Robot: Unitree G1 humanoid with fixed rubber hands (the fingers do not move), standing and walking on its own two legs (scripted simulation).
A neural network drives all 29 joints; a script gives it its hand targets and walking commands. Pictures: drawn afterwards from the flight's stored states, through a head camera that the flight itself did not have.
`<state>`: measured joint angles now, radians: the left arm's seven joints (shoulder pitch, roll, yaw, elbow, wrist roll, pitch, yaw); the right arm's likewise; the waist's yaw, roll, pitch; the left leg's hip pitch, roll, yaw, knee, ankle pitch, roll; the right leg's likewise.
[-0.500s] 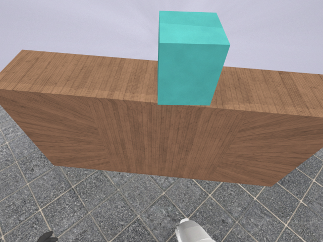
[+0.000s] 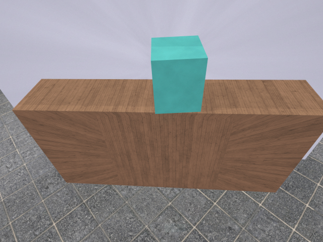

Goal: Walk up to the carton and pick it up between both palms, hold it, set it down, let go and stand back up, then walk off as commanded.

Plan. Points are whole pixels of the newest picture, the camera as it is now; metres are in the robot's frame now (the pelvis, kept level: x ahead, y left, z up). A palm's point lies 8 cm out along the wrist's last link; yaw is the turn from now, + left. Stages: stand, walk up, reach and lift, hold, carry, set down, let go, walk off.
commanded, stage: walk off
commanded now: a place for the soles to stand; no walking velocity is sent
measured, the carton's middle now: (176, 75) +0.78 -0.03 +0.03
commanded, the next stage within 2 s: stand in 0.94 s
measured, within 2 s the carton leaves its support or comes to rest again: neither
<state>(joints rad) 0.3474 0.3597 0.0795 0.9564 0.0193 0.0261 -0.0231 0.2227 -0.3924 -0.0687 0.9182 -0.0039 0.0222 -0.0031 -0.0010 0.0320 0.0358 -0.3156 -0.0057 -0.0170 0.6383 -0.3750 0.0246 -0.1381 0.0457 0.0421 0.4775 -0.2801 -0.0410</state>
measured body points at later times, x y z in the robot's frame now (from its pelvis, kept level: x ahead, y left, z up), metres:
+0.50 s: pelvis +0.03 -0.02 +0.00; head +0.04 -0.02 +0.45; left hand +0.13 +0.28 -0.12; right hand +0.10 -0.34 -0.12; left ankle +0.00 +0.13 -0.74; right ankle +0.01 -0.12 -0.74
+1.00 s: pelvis +0.03 -0.01 +0.00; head +0.05 -0.02 +0.45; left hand +0.14 +0.28 -0.12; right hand +0.12 -0.33 -0.12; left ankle +0.00 +0.13 -0.74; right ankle +0.01 -0.12 -0.74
